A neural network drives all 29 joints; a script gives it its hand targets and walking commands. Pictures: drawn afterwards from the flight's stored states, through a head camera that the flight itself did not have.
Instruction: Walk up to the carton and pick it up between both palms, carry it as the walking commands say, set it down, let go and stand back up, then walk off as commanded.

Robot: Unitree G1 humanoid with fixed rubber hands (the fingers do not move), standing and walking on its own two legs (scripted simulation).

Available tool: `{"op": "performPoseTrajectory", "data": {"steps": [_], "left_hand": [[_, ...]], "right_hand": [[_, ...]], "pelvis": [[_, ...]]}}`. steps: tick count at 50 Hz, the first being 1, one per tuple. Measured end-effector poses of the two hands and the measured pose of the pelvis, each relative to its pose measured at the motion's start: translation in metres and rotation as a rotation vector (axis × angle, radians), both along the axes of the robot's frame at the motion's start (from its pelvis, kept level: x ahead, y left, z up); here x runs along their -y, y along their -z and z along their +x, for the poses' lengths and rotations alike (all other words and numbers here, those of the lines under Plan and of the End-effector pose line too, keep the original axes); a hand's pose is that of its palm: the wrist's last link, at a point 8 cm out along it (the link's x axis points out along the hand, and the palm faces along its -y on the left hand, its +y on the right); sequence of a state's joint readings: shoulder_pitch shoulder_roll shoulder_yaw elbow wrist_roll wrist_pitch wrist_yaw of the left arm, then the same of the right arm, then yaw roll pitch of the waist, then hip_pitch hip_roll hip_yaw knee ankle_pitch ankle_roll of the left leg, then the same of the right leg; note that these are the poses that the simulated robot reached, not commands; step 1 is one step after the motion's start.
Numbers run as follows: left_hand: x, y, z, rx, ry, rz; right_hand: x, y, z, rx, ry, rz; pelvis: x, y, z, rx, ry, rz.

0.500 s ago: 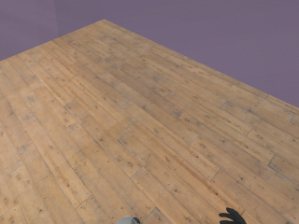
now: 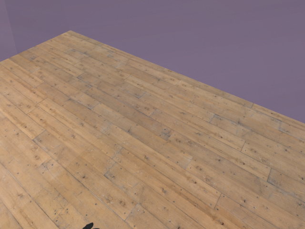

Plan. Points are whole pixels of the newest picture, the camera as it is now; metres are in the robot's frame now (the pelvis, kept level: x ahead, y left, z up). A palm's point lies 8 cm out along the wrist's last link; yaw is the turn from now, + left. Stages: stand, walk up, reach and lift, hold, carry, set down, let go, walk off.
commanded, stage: stand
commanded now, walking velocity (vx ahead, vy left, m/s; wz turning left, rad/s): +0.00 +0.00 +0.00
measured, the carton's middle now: out of the picture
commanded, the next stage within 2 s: walk off in 0.06 s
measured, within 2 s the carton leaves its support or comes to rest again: neither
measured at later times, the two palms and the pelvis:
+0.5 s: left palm out of the picture +0.09 +0.21 -0.14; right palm out of the picture +0.00 -0.25 -0.15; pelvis +0.08 -0.02 -0.01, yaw +1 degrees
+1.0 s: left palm out of the picture +0.15 +0.15 -0.15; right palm (230, 178) +0.30 -0.26 -0.14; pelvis +0.22 -0.05 -0.01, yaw +2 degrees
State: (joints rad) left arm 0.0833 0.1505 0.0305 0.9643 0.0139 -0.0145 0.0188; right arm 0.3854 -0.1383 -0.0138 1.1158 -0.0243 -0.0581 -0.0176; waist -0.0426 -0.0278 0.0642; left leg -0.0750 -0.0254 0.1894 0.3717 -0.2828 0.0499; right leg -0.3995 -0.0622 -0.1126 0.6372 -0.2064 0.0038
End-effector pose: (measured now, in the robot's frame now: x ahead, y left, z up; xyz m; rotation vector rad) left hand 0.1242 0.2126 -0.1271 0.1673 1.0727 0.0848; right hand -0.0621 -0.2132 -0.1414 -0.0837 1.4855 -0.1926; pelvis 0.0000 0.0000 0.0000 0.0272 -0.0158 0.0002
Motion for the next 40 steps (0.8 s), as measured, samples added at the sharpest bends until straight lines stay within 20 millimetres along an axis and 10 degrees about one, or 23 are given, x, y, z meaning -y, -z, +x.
{"op": "performPoseTrajectory", "data": {"steps": [12,20,24,30,40], "left_hand": [[0.007,0.012,-0.055,-0.189,-0.122,0.012],[0.004,0.024,-0.086,-0.295,-0.164,-0.001],[0.005,0.02,-0.054,-0.271,-0.122,0.015],[0.013,0.013,0.049,-0.108,-0.083,0.061],[0.056,0.004,0.014,-0.309,-0.165,0.021]], "right_hand": [[0.014,0.008,0.079,0.054,-0.07,0.0],[0.024,0.01,0.09,0.055,-0.071,-0.027],[0.032,0.013,0.071,-0.021,-0.029,-0.023],[0.054,0.015,0.054,-0.185,0.017,0.013],[0.085,-0.001,0.276,0.189,-0.116,-0.015]], "pelvis": [[0.013,0.0,0.034,0.018,-0.025,-0.03],[0.016,0.006,0.054,0.021,-0.026,-0.031],[0.022,0.009,0.075,0.015,-0.02,-0.023],[0.047,0.018,0.119,0.012,-0.028,-0.037],[0.068,-0.005,0.174,0.0,-0.034,-0.011]]}}
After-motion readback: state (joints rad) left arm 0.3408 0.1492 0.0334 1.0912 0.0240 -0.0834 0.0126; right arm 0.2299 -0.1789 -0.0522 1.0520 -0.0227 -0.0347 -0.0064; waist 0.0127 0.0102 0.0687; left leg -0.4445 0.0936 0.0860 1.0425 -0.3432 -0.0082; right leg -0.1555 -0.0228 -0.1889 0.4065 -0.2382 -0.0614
